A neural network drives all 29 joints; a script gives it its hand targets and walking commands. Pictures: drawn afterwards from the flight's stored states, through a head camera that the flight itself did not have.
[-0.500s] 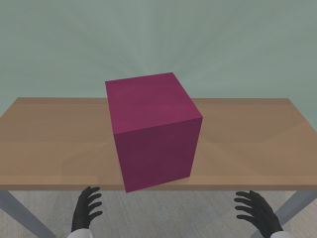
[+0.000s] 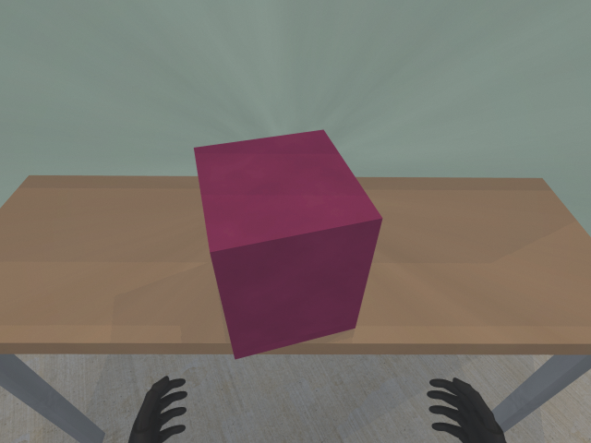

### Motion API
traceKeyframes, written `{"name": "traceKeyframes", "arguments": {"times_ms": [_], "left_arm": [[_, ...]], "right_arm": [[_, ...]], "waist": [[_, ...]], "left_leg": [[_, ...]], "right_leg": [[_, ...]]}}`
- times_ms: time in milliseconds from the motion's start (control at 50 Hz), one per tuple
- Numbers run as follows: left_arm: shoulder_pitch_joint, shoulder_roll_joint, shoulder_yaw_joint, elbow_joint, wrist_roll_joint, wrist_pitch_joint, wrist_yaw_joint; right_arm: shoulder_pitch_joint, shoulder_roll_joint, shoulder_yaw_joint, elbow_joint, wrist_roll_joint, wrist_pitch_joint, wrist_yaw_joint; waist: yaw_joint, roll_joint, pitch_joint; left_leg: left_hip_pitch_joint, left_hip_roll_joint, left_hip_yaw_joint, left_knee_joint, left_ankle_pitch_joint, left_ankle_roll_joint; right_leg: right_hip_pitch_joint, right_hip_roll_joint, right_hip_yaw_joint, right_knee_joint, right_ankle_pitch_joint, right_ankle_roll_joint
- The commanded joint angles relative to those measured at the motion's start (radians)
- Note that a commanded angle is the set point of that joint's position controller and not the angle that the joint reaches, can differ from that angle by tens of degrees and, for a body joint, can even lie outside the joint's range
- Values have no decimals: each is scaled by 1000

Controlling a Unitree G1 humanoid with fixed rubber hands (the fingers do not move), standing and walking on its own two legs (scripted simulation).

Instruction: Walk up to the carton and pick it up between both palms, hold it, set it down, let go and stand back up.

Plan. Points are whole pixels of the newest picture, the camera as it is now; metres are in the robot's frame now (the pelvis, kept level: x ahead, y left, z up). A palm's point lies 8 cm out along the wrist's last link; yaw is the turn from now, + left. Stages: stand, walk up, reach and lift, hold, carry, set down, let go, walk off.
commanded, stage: set down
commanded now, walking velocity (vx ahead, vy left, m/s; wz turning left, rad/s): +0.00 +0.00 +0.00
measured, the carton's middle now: (279, 243) +0.42 +0.04 +0.06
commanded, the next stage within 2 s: let go in 0.74 s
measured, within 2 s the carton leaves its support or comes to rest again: neither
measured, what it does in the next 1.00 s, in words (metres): stands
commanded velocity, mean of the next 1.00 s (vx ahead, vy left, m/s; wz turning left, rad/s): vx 0.00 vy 0.00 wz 0.00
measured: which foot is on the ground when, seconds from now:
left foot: down 0.00-1.00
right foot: down 0.00-1.00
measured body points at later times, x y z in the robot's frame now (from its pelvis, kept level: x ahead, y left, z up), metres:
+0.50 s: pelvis +0.00 +0.00 +0.00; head +0.02 +0.01 +0.45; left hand +0.18 +0.21 -0.06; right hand +0.17 -0.21 -0.07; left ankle -0.02 +0.14 -0.74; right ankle +0.01 -0.09 -0.74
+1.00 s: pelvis +0.01 +0.00 +0.00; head +0.03 +0.01 +0.45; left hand +0.18 +0.22 -0.08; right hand +0.17 -0.20 -0.09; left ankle -0.02 +0.14 -0.74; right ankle +0.01 -0.09 -0.74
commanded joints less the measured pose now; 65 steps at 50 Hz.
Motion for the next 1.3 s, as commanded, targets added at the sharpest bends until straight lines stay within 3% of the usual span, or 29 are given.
{"name": "traceKeyframes", "arguments": {"times_ms": [0,180,740,1200,1220,1240,1260,1280], "left_arm": [[-99,179,-14,-33,-30,-51,-18],[-138,218,7,20,-41,-44,-44],[-174,310,56,204,-30,-74,-113],[-183,297,39,241,-9,-86,-108],[-185,295,36,241,-10,-86,-107],[-158,414,96,344,0,-149,-85],[-130,424,91,371,-1,-171,-83],[-142,424,88,385,2,-183,-86]], "right_arm": [[-71,-119,-90,-71,-52,-52,-18],[-94,-79,-80,-46,-82,-54,-42],[-133,11,-55,161,-173,-138,-118],[-150,-20,-69,244,-179,-187,-108],[-150,-20,-72,245,-178,-187,-107],[-42,-254,-113,297,-222,-94,-117],[-55,-256,-122,286,-217,-55,-122],[-64,-244,-119,272,-216,-34,-122]], "waist": [[4,-99,68],[9,-89,79],[4,-54,39],[-10,-29,9],[-12,-28,9],[49,-66,-119],[36,-93,-97],[26,-85,-78]], "left_leg": [[-9,-56,79,-79,148,27],[-8,-54,84,-80,124,34],[-10,-49,103,-55,140,34],[7,-37,89,-33,159,36],[10,-35,87,-31,157,37],[-34,64,-20,52,313,49],[-36,63,-12,72,268,50],[-48,63,-18,70,238,52]], "right_leg": [[150,-79,104,-80,89,18],[149,-87,102,-75,49,33],[186,-87,63,-33,185,67],[196,-60,42,-5,235,64],[192,-60,41,-6,231,64],[192,-130,77,83,288,41],[171,-132,84,63,269,43],[146,-136,84,59,244,42]]}}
